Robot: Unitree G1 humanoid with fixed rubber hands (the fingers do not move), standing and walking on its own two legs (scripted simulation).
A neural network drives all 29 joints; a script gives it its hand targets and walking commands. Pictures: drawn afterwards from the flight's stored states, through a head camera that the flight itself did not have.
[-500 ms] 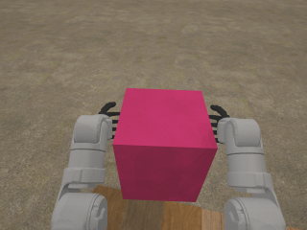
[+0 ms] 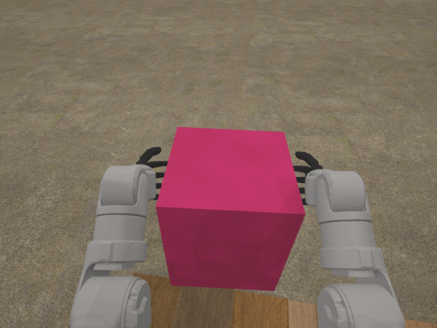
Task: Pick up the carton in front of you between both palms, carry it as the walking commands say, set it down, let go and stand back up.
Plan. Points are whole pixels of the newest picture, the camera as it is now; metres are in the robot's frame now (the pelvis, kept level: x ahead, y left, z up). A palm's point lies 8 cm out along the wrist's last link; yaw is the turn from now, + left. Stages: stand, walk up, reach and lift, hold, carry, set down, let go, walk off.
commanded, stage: carry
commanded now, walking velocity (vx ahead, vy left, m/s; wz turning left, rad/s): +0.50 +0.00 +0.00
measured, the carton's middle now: (226, 209) +0.35 +0.00 +0.04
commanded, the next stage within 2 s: none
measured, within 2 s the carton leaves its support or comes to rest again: neither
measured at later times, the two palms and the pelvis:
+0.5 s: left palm (139, 128) +0.55 +0.21 +0.10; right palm (263, 125) +0.56 -0.09 +0.10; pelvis +0.19 +0.04 -0.01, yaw -1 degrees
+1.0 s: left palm (139, 58) +0.85 +0.26 +0.15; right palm (235, 54) +0.87 -0.03 +0.15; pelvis +0.50 +0.07 +0.00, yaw +0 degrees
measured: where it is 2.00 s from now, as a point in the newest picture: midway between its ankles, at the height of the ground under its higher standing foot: (192, 183)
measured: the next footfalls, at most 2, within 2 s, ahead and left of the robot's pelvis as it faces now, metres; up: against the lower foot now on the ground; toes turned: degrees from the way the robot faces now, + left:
left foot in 0.40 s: +0.29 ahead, +0.14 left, +0.01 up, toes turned +2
right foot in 0.70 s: +0.40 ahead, -0.03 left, +0.01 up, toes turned -6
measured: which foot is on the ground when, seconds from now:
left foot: down 0.00-0.06, up 0.08-0.38, down 0.40-0.74, up 0.76-1.00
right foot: down 0.00-0.42, up 0.44-0.68, down 0.70-1.00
